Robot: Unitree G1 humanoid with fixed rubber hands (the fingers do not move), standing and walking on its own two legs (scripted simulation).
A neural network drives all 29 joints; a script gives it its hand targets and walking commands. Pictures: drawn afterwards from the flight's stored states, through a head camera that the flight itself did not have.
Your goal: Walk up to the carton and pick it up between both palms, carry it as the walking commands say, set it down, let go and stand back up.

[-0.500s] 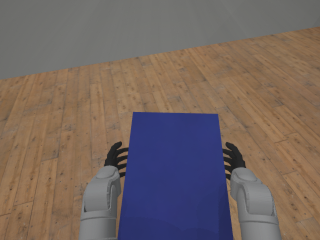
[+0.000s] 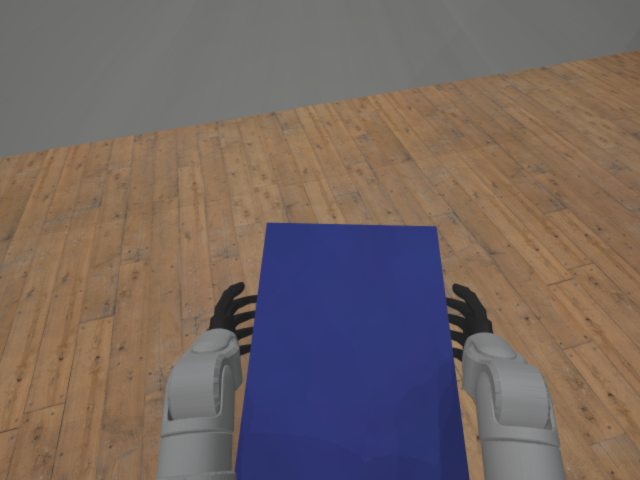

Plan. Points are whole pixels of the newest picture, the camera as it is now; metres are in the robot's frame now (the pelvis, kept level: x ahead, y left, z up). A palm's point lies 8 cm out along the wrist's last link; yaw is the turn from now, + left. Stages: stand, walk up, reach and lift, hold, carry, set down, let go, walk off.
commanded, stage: carry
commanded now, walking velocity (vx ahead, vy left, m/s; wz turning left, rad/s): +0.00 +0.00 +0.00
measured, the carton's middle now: (346, 366) +0.28 +0.00 -0.03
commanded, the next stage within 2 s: none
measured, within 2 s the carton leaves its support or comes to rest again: neither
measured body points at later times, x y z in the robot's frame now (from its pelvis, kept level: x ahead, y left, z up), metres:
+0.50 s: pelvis -0.01 +0.00 -0.01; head +0.00 +0.00 +0.44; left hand +0.27 +0.16 +0.07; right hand +0.27 -0.15 +0.07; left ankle +0.00 +0.12 -0.73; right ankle +0.04 -0.09 -0.73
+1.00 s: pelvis -0.14 +0.01 -0.02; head -0.08 +0.01 +0.42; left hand +0.15 +0.17 +0.04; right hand +0.16 -0.14 +0.04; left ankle +0.00 +0.12 -0.73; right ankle -0.11 -0.10 -0.71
